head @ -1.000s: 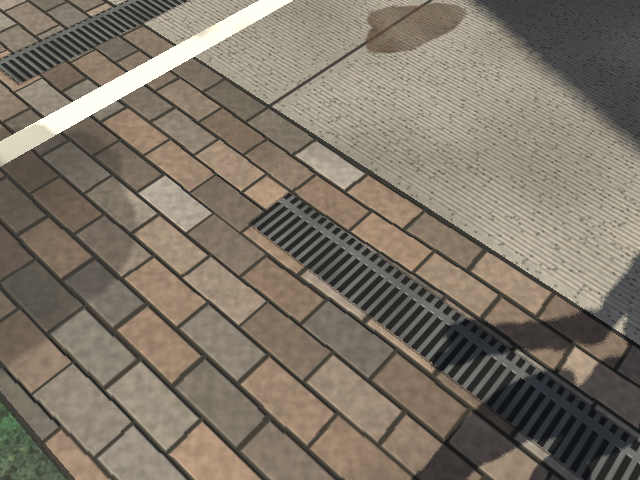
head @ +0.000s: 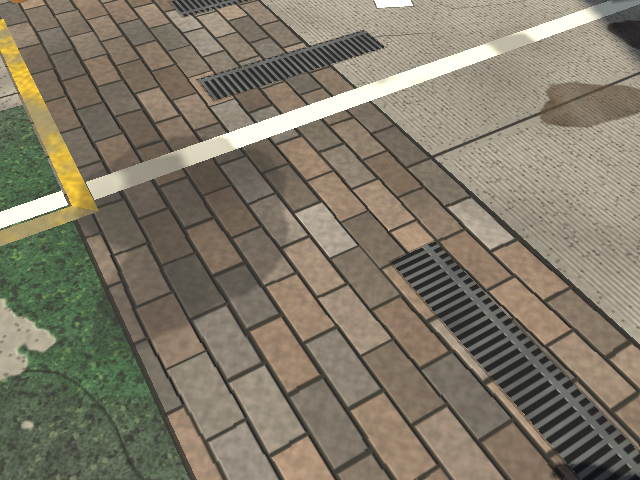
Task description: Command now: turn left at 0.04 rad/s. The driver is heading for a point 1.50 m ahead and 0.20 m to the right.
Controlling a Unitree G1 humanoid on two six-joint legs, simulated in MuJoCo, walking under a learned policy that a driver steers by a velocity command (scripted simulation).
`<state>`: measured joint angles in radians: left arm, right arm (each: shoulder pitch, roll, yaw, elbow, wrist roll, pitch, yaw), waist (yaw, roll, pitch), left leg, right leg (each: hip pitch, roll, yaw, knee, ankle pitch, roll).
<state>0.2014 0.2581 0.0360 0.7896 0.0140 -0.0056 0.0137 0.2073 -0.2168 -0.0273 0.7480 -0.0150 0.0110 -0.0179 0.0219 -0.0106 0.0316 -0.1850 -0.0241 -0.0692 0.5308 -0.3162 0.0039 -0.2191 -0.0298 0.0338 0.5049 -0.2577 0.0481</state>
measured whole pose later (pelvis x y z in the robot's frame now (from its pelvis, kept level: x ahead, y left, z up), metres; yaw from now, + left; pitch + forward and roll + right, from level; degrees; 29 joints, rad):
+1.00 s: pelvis +0.05 -0.04 -0.01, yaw +0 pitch +0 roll +0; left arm 0.34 0.22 0.04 1.05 -0.01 -0.10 0.00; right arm 0.34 -0.25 -0.04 1.02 0.03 -0.04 -0.03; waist 0.01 0.03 0.00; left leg -0.24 -0.01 -0.08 0.78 -0.47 0.03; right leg -0.21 0.02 -0.04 0.58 -0.34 -0.05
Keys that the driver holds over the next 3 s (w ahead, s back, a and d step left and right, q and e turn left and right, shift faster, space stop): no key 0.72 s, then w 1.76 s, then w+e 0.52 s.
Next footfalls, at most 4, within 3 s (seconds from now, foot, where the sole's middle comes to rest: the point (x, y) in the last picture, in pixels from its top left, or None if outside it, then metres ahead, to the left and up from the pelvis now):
1.40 left None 0.42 0.09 -0.77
1.94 right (397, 389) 0.73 -0.14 -0.77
2.50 left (302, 279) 1.05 0.09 -0.77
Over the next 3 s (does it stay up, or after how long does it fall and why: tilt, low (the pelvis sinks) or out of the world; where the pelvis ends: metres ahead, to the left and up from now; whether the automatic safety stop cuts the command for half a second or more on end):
stays up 1.13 -0.03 0.00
